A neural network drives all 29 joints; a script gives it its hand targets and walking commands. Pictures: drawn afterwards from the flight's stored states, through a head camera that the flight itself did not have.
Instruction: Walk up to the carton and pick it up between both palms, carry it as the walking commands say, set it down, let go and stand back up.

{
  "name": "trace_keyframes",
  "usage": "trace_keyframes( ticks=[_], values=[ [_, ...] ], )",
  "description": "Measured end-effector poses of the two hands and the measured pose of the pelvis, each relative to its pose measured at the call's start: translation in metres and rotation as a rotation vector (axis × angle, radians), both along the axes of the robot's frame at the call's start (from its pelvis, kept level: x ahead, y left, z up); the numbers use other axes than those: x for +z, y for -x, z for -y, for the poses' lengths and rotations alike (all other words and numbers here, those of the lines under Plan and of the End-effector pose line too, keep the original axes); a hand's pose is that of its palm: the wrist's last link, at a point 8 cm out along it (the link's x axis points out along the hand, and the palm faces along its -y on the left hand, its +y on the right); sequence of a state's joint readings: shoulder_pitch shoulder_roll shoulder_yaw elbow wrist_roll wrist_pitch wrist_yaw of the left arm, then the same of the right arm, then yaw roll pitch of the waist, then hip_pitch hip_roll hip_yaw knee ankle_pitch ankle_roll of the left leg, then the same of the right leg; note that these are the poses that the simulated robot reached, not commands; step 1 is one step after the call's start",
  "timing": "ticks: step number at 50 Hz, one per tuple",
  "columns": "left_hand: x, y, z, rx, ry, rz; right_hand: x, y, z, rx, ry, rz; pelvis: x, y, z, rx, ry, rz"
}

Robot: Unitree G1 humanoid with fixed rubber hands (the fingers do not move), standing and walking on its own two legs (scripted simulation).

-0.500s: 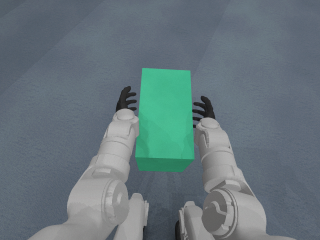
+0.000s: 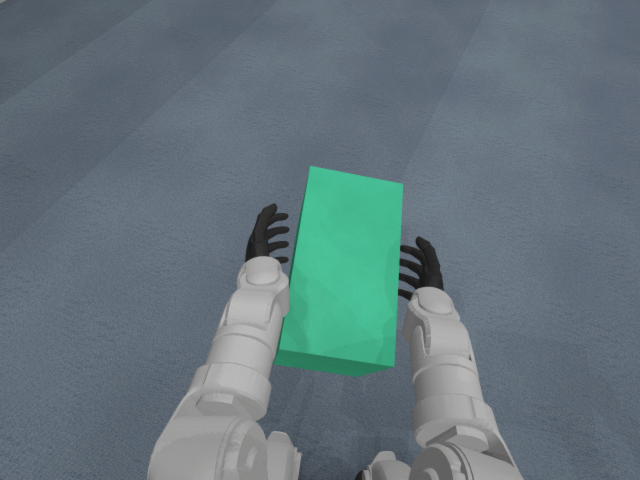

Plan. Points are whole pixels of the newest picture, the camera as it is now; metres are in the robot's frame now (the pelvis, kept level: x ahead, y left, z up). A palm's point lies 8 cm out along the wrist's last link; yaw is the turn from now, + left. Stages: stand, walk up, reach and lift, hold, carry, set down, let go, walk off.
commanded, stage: reach and lift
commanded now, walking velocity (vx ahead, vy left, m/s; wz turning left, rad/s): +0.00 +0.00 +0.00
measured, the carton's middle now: (335, 278) +0.43 -0.01 -0.10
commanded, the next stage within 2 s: none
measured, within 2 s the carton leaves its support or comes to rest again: neither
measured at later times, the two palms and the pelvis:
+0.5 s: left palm (241, 256) +0.37 +0.11 +0.07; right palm (436, 281) +0.35 -0.11 +0.06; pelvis +0.00 +0.00 +0.04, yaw +1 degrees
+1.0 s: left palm (225, 238) +0.36 +0.12 +0.13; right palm (448, 269) +0.34 -0.11 +0.11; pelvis +0.01 +0.00 +0.05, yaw +2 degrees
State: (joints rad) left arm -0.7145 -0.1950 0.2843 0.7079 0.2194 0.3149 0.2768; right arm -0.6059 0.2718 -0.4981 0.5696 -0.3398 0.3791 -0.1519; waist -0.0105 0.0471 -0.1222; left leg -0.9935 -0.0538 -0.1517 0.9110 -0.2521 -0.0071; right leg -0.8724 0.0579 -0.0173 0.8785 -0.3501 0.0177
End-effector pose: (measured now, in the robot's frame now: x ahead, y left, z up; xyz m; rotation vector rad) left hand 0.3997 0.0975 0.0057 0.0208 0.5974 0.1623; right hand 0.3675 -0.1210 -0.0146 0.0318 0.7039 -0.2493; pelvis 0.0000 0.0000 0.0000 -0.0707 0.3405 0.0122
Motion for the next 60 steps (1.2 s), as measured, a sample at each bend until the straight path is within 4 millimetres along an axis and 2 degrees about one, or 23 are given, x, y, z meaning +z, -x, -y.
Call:
trace_keyframes(
  ticks=[12, 20, 26, 34, 48, 54, 60],
  values=[
    [0.02, 0.019, -0.001, 0.016, 0.006, -0.025, 0.022, 0.01, 0.003, 0.017, -0.024, -0.025, 0.023, 0.001, 0.005, 0.012, -0.02, 0.091],
    [0.047, 0.025, -0.008, 0.025, 0.023, 0.013, 0.052, 0.011, -0.004, 0.039, -0.003, 0.012, 0.031, 0.001, 0.002, 0.017, -0.021, 0.144],
    [0.069, 0.03, -0.015, 0.026, 0.03, 0.025, 0.074, 0.017, -0.011, 0.051, 0.011, 0.021, 0.036, 0.0, -0.003, 0.022, -0.017, 0.2],
    [0.087, 0.039, -0.022, 0.042, 0.019, 0.013, 0.086, 0.025, -0.019, 0.072, 0.01, -0.002, 0.039, 0.0, -0.007, 0.028, -0.014, 0.265],
    [0.123, 0.043, -0.019, 0.046, 0.013, 0.029, 0.121, 0.027, -0.016, 0.079, 0.007, 0.003, 0.047, -0.009, -0.002, 0.034, -0.027, 0.351],
    [0.127, 0.044, -0.017, 0.048, 0.012, 0.014, 0.126, 0.028, -0.014, 0.082, 0.003, -0.014, 0.05, -0.012, 0.001, 0.035, -0.034, 0.369],
    [0.118, 0.045, -0.019, 0.056, 0.015, -0.019, 0.121, 0.028, -0.015, 0.092, 0.016, -0.045, 0.051, -0.012, 0.001, 0.035, -0.036, 0.369]
  ],
)
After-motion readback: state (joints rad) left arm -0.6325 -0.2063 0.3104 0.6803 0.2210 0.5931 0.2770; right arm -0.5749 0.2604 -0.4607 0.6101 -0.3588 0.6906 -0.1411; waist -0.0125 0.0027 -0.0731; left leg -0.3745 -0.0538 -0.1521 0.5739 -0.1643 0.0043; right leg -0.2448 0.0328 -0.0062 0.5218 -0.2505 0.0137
